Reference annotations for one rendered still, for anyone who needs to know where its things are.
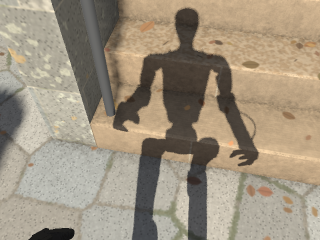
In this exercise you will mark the left robot hand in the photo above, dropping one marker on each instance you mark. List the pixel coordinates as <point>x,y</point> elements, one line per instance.
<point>54,234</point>

